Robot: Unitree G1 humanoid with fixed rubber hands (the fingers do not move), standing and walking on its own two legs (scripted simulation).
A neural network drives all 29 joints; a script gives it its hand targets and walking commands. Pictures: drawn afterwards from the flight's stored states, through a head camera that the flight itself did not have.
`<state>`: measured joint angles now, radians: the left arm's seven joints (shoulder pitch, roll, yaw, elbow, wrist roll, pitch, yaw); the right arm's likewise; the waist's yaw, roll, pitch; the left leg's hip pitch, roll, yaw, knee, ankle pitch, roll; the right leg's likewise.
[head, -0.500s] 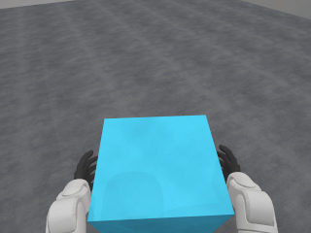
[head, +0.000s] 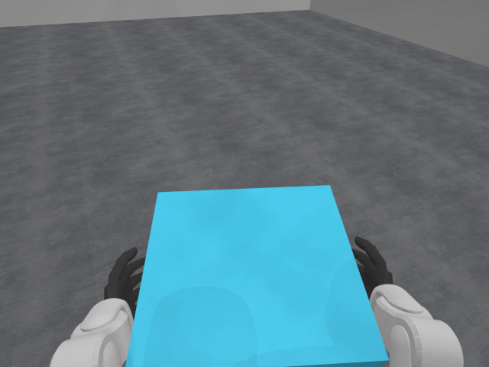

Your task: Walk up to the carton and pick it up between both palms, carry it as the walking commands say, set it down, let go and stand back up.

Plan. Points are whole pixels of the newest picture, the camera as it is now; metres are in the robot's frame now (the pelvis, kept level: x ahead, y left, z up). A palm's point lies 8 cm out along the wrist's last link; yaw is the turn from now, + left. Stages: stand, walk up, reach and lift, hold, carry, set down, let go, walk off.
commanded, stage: carry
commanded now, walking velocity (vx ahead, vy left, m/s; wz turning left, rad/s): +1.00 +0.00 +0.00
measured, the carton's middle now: (248, 302) +0.25 +0.00 +0.03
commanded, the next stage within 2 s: none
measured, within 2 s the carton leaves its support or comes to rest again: neither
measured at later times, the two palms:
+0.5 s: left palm (179, 180) +0.51 +0.14 +0.06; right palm (335, 174) +0.53 -0.21 +0.07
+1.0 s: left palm (188, 91) +0.96 +0.18 +0.07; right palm (295, 95) +0.92 -0.17 +0.09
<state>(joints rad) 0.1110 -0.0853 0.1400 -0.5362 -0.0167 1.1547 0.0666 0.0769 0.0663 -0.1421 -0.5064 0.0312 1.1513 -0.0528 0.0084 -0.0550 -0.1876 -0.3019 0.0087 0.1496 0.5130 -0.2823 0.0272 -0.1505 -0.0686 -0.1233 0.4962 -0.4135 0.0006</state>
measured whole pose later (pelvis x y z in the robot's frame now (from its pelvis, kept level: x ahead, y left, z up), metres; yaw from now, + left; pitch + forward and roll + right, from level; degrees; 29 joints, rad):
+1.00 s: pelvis +0.72 +0.03 +0.01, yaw -2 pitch +4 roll -1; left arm 0.09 -0.14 0.18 -0.53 -0.02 1.13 0.04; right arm 0.10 0.13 -0.20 -0.55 0.03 1.13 -0.06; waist -0.05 -0.01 -0.05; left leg -0.18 0.04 0.22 0.36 -0.25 0.04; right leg -0.57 -0.13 -0.06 1.09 -0.27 0.01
